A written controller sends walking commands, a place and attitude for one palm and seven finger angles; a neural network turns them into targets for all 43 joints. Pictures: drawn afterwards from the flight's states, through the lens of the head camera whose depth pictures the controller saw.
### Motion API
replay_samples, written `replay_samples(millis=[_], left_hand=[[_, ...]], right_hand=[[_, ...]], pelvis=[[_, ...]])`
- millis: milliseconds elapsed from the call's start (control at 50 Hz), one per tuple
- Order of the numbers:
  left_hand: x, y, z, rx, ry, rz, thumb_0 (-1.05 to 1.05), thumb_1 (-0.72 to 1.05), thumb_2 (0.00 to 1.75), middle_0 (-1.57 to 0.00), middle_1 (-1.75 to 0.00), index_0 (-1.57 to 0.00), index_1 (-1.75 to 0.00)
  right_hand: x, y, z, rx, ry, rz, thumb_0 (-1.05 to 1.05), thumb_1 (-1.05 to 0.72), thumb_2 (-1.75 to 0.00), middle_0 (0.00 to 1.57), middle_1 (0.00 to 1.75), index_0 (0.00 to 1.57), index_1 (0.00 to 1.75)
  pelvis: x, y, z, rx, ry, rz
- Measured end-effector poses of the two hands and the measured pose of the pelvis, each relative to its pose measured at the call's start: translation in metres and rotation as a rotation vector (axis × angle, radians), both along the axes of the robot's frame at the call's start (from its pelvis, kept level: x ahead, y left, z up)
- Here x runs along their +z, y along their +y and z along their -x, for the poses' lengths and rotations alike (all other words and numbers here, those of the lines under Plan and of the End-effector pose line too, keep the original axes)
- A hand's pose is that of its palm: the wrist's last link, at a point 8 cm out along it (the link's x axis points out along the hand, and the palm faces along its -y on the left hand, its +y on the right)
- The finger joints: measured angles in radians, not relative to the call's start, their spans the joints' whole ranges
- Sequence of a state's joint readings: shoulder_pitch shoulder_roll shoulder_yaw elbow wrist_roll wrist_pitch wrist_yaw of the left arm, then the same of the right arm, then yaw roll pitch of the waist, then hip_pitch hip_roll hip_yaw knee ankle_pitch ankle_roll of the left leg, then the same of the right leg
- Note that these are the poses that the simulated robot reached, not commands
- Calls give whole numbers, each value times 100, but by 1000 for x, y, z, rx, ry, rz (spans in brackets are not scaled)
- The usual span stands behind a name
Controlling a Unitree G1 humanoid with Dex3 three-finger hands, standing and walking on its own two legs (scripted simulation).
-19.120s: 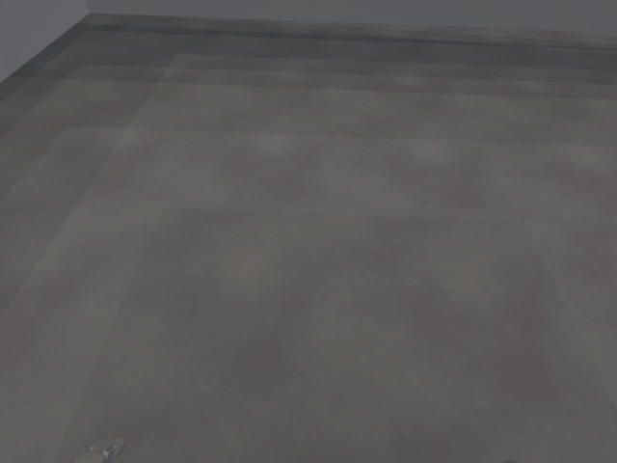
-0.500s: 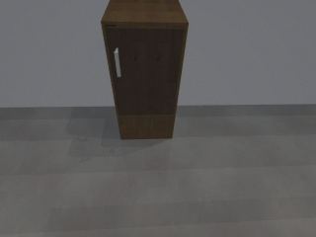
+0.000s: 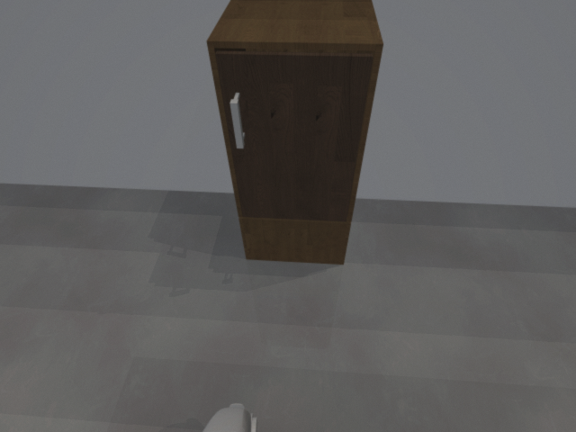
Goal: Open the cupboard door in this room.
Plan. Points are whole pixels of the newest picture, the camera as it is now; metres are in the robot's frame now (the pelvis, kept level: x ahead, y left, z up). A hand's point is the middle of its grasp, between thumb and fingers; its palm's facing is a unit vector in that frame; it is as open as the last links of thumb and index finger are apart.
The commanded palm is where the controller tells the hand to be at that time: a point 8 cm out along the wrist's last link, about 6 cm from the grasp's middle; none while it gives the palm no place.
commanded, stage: take the last steps up to it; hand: left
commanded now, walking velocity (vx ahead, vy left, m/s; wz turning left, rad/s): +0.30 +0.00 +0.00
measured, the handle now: (238, 121) +0.86 +0.22 -0.05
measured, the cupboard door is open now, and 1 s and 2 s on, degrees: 0 0 0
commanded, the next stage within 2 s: come to a stop and stand still in 0.72 s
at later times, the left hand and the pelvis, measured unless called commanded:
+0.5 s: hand (177, 355) +0.27 +0.24 -0.17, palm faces +0.03 -0.98 -0.19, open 7.4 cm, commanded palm none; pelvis +0.18 +0.05 +0.00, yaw -3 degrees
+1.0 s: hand (234, 311) +0.37 +0.15 -0.17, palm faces +0.02 -0.98 -0.22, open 7.2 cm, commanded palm none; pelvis +0.32 -0.03 -0.01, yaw -3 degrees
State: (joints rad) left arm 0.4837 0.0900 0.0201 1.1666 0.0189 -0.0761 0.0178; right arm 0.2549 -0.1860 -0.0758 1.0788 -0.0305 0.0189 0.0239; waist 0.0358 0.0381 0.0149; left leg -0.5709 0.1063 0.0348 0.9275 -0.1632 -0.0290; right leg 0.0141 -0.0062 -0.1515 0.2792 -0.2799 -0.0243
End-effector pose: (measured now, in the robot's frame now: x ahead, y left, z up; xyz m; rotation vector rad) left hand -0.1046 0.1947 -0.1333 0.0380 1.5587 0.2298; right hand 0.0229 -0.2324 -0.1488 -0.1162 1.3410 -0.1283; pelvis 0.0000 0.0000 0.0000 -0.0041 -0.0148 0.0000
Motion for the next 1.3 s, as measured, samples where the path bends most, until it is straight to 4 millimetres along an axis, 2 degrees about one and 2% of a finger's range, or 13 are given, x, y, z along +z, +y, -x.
replay_samples(millis=[140,220,300,360,460,580,700,760,820,960,1060,1160,1300], left_hand=[[-14,5,-13,76,131,75,0,91,90,-20,-30,-20,-30],[-27,29,-56,45,138,91,1,91,90,-20,-30,-20,-30],[-28,63,-142,-29,2,48,1,91,90,-20,-30,-20,-30],[-24,84,-216,-87,-137,7,1,91,90,-19,-30,-20,-30],[-10,97,-329,-143,-340,-40,0,91,90,-19,-30,-20,-30],[4,76,-429,-230,-441,-52,0,91,90,-19,-30,-19,-30],[-7,31,-500,-312,-461,-57,0,91,90,-19,-30,-20,-30],[-12,11,-505,-294,-445,-48,0,91,90,-19,-30,-20,-30],[-11,0,-493,-235,-388,-39,0,91,90,-19,-30,-20,-30],[-7,6,-474,-170,-282,-75,-2,94,90,-20,-30,-20,-30],[-17,11,-460,-130,-216,-53,-1,92,90,-20,-30,-20,-30],[-32,24,-453,-98,-182,-33,0,91,90,-20,-30,-20,-30],[-23,31,-446,-117,-161,-42,0,91,90,-19,-30,-20,-30]], right_hand=[[2,44,-143,125,-171,18,1,-91,-90,19,30,19,30],[5,68,-192,123,-273,31,1,-91,-90,20,30,20,30],[13,76,-192,44,-267,30,0,-92,-90,20,30,20,30],[21,62,-191,-22,-267,75,-4,-96,-90,20,30,20,30],[16,48,-166,-56,-128,90,-3,-95,-90,20,30,20,30],[3,44,-131,-129,73,41,-1,-93,-90,20,30,20,30],[-17,33,-121,-201,246,-31,1,-92,-90,20,30,20,30],[-21,19,-140,-195,278,-45,1,-91,-90,20,30,20,30],[-16,3,-180,-163,233,-33,1,-91,-90,20,30,20,30],[-7,-20,-291,-72,48,13,1,-91,-90,20,30,20,30],[-4,-22,-349,-34,-49,50,1,-93,-90,20,30,20,30],[3,-9,-378,4,-115,77,1,-93,-90,19,30,20,30],[11,6,-382,12,-147,58,0,-92,-90,20,30,20,30]], pelvis=[[-16,31,-58,11,20,12],[-23,49,-88,-9,2,0],[-11,57,-115,-29,-17,-1],[-5,59,-133,-39,-22,-7],[-2,55,-167,-44,-19,-19],[-5,37,-210,-54,-16,-28],[-23,0,-261,-68,-8,-37],[-24,-13,-276,-60,-18,-20],[-17,-22,-291,-48,-18,-10],[-6,-29,-318,-42,0,-2],[-9,-19,-329,-46,-4,5],[-15,-6,-332,-47,-18,-6],[-6,-6,-323,-55,-1,-6]])
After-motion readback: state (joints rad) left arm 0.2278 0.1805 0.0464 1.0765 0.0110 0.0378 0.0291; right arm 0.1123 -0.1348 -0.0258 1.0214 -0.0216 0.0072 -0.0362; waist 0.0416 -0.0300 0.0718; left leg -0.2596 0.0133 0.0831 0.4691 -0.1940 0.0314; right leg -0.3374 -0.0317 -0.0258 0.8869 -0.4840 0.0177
